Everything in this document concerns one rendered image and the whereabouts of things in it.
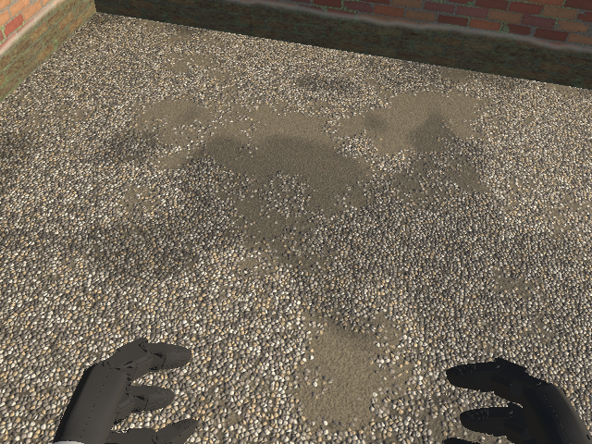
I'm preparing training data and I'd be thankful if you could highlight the right robot hand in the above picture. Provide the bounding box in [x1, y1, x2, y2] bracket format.
[444, 357, 592, 444]

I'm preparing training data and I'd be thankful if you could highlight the left robot hand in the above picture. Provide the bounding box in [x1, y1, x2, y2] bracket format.
[53, 337, 198, 444]

